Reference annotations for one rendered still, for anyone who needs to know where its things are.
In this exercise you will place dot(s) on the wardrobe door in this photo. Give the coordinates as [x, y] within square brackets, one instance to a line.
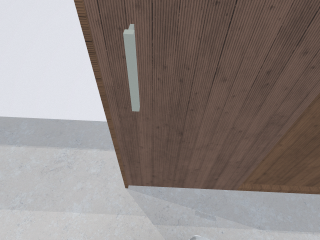
[220, 82]
[295, 158]

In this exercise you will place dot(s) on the handle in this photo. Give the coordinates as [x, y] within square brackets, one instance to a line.
[132, 70]

